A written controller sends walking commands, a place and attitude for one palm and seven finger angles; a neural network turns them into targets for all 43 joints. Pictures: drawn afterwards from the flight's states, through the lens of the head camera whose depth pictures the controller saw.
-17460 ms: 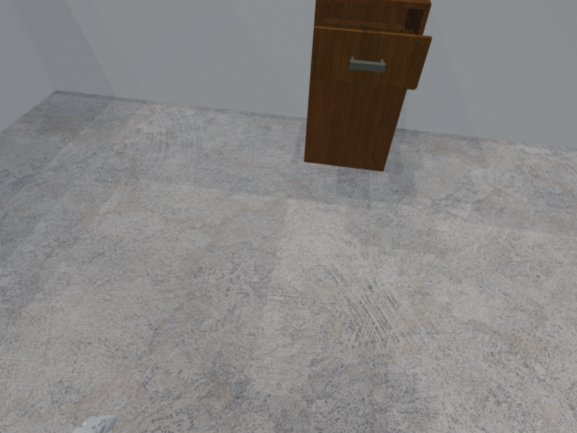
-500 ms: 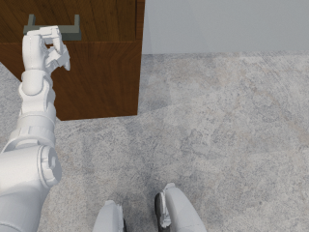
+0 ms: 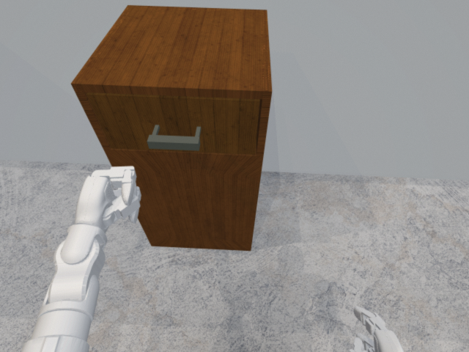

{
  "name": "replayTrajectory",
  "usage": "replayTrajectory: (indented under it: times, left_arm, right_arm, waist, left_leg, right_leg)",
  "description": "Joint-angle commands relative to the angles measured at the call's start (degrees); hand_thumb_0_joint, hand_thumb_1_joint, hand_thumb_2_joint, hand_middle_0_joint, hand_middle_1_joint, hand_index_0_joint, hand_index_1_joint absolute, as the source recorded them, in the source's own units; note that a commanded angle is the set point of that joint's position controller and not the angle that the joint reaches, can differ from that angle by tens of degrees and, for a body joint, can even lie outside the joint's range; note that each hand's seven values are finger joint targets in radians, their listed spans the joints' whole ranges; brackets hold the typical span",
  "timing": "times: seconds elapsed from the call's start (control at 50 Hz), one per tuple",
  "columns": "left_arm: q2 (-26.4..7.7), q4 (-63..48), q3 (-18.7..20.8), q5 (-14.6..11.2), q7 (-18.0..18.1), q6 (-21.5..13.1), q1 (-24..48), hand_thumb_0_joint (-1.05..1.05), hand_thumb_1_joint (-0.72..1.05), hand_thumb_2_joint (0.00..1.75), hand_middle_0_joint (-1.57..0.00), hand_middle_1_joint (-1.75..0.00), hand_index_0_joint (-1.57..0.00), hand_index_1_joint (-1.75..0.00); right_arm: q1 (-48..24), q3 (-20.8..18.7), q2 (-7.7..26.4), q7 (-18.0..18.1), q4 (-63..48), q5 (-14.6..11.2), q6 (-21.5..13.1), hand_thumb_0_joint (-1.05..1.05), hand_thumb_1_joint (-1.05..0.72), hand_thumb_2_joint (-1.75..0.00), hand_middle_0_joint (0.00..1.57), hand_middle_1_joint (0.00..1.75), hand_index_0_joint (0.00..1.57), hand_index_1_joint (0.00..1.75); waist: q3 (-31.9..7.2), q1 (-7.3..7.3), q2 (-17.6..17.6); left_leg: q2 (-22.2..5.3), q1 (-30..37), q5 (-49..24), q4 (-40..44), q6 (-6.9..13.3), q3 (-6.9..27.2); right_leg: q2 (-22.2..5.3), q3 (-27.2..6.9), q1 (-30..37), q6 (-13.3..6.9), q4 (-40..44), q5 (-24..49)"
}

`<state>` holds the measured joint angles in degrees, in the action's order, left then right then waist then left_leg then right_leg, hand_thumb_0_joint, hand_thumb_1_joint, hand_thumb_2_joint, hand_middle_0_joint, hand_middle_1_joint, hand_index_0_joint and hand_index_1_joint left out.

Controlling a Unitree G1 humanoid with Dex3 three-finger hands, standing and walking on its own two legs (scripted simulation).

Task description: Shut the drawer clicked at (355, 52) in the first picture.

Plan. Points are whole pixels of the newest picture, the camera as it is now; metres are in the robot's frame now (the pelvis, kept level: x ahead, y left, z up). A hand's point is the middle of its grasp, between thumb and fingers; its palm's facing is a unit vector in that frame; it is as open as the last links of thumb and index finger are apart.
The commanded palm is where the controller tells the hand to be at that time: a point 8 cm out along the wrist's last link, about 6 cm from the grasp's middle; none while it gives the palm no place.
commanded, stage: draw the hand back to the body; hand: left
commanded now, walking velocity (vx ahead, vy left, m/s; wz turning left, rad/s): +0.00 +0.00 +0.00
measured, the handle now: (175, 136) +0.60 +0.16 -0.01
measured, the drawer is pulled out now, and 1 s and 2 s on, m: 0.00 0.00 0.00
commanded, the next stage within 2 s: step back with the hand held close in 0.82 s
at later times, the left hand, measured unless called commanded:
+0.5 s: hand (38, 262) +0.20 +0.23 +0.17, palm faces +0.36 -0.88 -0.32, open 3.3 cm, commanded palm +0.15 +0.27 +0.19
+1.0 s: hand (3, 294) +0.16 +0.23 +0.20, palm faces +0.43 -0.81 -0.40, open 3.2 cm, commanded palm +0.11 +0.26 +0.21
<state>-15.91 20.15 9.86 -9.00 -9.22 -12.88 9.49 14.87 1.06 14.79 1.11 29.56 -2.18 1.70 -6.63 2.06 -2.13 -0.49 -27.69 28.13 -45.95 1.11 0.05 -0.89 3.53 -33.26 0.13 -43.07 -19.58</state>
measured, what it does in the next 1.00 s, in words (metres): stands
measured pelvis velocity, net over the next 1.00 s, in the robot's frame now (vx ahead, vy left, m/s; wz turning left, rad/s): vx -0.02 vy -0.02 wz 0.02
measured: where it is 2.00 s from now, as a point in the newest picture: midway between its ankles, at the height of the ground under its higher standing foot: outside the picture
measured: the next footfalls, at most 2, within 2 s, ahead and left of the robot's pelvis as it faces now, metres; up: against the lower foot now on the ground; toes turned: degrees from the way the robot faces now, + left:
right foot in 1.86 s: -0.04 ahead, -0.13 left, +0.00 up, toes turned +6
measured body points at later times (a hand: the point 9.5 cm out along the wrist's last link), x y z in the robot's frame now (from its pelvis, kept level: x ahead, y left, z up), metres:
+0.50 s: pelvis -0.01 -0.01 +0.03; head -0.04 -0.03 +0.48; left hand +0.18 +0.27 +0.19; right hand +0.18 -0.21 -0.05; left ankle -0.06 +0.10 -0.71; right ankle +0.02 -0.13 -0.71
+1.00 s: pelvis -0.02 -0.02 +0.03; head -0.05 -0.04 +0.48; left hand +0.13 +0.27 +0.22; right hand +0.16 -0.24 -0.05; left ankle -0.06 +0.10 -0.71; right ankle +0.02 -0.13 -0.71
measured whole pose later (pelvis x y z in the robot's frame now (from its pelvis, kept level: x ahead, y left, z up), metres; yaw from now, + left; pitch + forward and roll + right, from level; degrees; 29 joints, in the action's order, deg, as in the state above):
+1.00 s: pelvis -0.02 -0.02 +0.03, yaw +1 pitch -5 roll -1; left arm -18.1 -25.3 17.1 -1.9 6.4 -7.5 -29.1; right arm 13.4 2.0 13.0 5.3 36.0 0.9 -8.7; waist 0.8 -2.7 -4.2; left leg -1.0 -3.2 18.1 -26.3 -0.1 1.0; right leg 0.1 4.7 -8.4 -1.1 -24.1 -10.8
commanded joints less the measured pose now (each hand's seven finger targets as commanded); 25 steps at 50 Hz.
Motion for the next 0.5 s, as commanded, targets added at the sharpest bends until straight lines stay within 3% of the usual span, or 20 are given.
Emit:
replayTrajectory:
  times: [0.0, 0.04, 0.08, 0.12, 0.18, 0.22, 0.28, 0.32, 0.48]
  left_arm:
    - [-8.63, -21.71, 0.06, 3.39, 8.78, 2.02, 8.02, 0.00, 0.90, 0.90, -1.40, -1.60, -1.40, -1.60]
    - [-9.95, -26.14, 0.81, 4.09, 10.84, 3.48, 5.69, 0.00, 0.90, 0.90, -1.40, -1.60, -1.40, -1.60]
    - [-9.54, -27.74, 1.17, 4.53, 12.29, 4.70, 1.56, 0.00, 0.90, 0.90, -1.40, -1.60, -1.40, -1.60]
    - [-9.71, -29.60, 1.16, 4.73, 13.10, 5.50, 0.90, 0.00, 0.90, 0.90, -1.40, -1.60, -1.40, -1.60]
    - [-9.11, -33.80, 1.11, 5.19, 14.03, 6.01, -0.71, 0.00, 0.90, 0.90, -1.40, -1.60, -1.40, -1.60]
    - [-9.60, -35.56, 1.83, 5.19, 14.22, 6.27, -3.73, 0.00, 0.90, 0.90, -1.40, -1.60, -1.40, -1.60]
    - [-9.26, -40.84, 2.29, 5.30, 14.61, 5.99, -7.97, 0.00, 0.90, 0.90, -1.40, -1.60, -1.40, -1.60]
    - [-10.20, -42.54, 3.90, 5.27, 14.70, 5.98, -12.29, 0.00, 0.90, 0.90, -1.40, -1.60, -1.40, -1.60]
    - [-11.45, -53.52, 9.09, 5.38, 15.21, 5.03, -24.96, 0.00, 0.90, 0.90, -1.40, -1.60, -1.40, -1.60]
  right_arm:
    - [-4.71, -2.26, 5.79, 2.02, -8.95, -0.24, -2.36, 0.00, -0.90, -0.90, 0.20, 0.30, 0.20, 0.30]
    - [-5.86, -1.71, 5.47, 2.71, -8.77, -0.08, -2.70, 0.00, -0.90, -0.90, 0.20, 0.30, 0.20, 0.30]
    - [-6.86, -1.07, 5.09, 3.23, -8.43, 0.22, -3.06, 0.00, -0.90, -0.90, 0.20, 0.30, 0.20, 0.30]
    - [-8.00, -0.71, 5.17, 3.78, -7.90, 0.30, -3.41, 0.00, -0.90, -0.90, 0.20, 0.30, 0.20, 0.30]
    - [-9.06, -0.15, 4.65, 4.19, -7.22, 0.65, -4.45, 0.00, -0.90, -0.90, 0.20, 0.30, 0.20, 0.30]
    - [-9.54, 0.00, 4.74, 4.30, -6.63, 0.83, -5.13, 0.00, -0.90, -0.90, 0.20, 0.30, 0.20, 0.30]
    - [-9.90, 0.26, 4.23, 4.11, -6.17, 1.36, -6.67, 0.00, -0.90, -0.90, 0.20, 0.30, 0.20, 0.30]
    - [-10.09, 0.23, 4.50, 3.96, -5.69, 1.81, -7.36, 0.00, -0.90, -0.90, 0.20, 0.30, 0.20, 0.30]
    - [-10.52, -0.28, 3.66, 3.36, -4.93, 2.39, -9.73, 0.00, -0.90, -0.90, 0.20, 0.30, 0.20, 0.30]
  waist:
    - [-10.97, -1.56, -0.96]
    - [-9.79, -2.06, -1.90]
    - [-7.08, -2.52, 1.20]
    - [-3.76, -2.46, 2.12]
    - [-1.26, -2.83, -0.68]
    - [0.29, -3.21, -0.46]
    - [0.59, -3.70, -2.79]
    - [1.05, -4.27, -1.25]
    - [3.74, -5.18, -1.82]
  left_leg:
    - [0.07, 5.69, -27.16, 12.54, -0.43, 0.69]
    - [0.00, 8.33, -27.54, 14.38, -0.28, 0.81]
    - [-0.02, 9.01, -25.69, 16.60, -0.19, 0.78]
    - [0.06, 9.59, -22.38, 18.85, -0.04, 1.15]
    - [0.10, 12.64, -20.21, 21.50, -0.04, 1.17]
    - [0.12, 13.54, -20.12, 22.83, 0.01, 1.46]
    - [0.18, 15.44, -21.46, 24.42, -0.21, 1.57]
    - [0.21, 15.79, -22.43, 24.94, -0.11, 1.58]
    - [0.15, 16.50, -23.06, 26.22, -0.29, 1.30]
  right_leg:
    - [-0.35, -1.21, 20.47, -1.99, 7.01, 18.33]
    - [-0.31, -1.20, 22.57, -2.08, 8.89, 18.45]
    - [-0.24, -0.84, 24.52, -2.06, 10.68, 17.72]
    - [-0.01, -0.81, 25.10, -2.13, 12.90, 14.66]
    - [-0.12, -0.89, 25.98, -2.15, 15.51, 12.37]
    - [0.15, -0.84, 27.04, -2.17, 17.12, 11.78]
    - [-0.01, -0.80, 29.22, -2.20, 18.30, 13.00]
    - [0.26, -0.81, 30.57, -2.17, 19.26, 13.76]
    - [0.14, -0.87, 32.23, -1.86, 20.84, 14.16]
